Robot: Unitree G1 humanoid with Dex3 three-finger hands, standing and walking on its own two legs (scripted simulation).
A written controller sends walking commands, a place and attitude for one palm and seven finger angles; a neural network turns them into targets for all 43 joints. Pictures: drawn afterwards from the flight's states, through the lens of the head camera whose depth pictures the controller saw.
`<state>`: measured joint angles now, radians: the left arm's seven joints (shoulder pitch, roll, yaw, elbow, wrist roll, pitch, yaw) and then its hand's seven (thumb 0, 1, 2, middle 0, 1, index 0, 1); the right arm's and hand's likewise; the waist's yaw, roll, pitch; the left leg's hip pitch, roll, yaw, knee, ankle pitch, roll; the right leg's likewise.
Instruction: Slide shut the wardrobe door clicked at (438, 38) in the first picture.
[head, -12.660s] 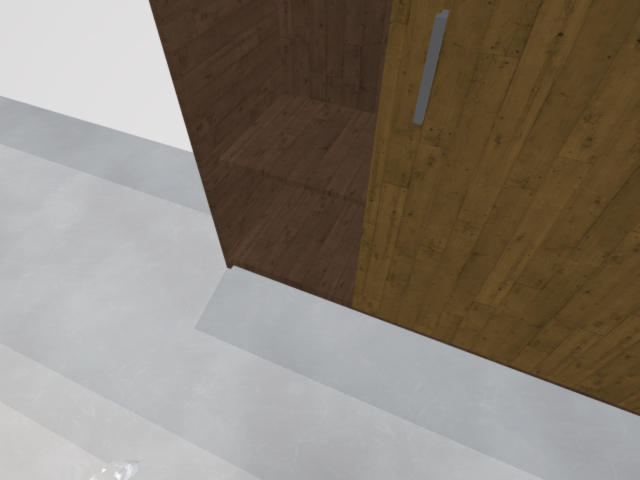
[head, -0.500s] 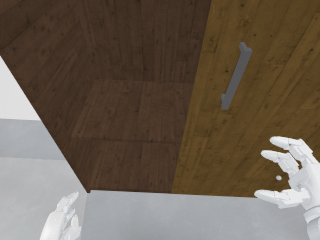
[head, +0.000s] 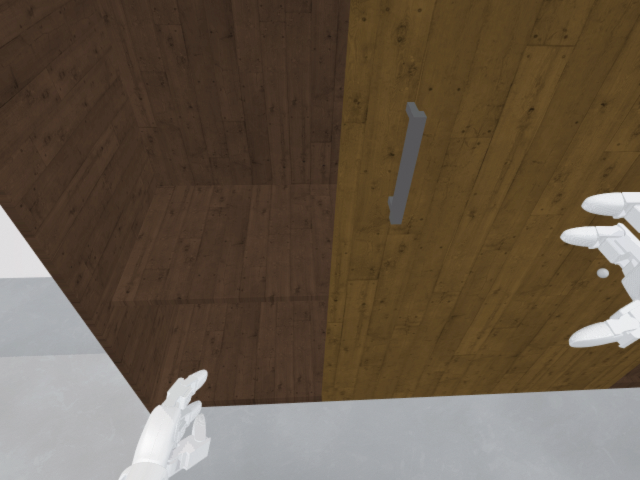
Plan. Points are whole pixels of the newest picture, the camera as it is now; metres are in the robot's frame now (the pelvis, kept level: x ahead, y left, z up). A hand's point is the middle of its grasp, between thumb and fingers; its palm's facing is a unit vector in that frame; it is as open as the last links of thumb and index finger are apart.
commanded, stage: raise the hand with hooked fingers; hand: right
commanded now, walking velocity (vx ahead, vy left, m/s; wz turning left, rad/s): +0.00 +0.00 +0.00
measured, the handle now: (403, 166) +0.50 -0.13 +0.16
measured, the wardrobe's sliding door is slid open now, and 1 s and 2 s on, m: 0.51 0.51 0.51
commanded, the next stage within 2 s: move the hooked fingers beside the handle in 0.50 s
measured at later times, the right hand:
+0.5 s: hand (574, 267) +0.28 -0.26 +0.19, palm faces +0.09 +0.99 -0.11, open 13.9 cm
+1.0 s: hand (527, 246) +0.31 -0.22 +0.19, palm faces +0.02 +1.00 -0.08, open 13.9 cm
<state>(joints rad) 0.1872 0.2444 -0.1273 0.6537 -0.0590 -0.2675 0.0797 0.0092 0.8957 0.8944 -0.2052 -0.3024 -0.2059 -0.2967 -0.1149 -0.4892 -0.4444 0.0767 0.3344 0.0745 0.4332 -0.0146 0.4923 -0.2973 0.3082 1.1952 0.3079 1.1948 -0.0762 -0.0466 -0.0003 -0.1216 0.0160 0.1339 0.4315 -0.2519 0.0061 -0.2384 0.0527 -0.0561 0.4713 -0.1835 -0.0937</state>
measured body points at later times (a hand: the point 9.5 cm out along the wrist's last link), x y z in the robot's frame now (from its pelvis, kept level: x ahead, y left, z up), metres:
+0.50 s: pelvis +0.00 +0.03 +0.00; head -0.02 +0.05 +0.45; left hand +0.19 +0.26 -0.07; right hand +0.27 -0.31 +0.19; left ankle -0.01 +0.12 -0.74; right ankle +0.05 -0.05 -0.74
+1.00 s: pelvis +0.01 +0.05 +0.00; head -0.01 +0.07 +0.45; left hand +0.19 +0.29 -0.08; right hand +0.30 -0.28 +0.19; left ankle -0.01 +0.12 -0.74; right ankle +0.05 -0.05 -0.74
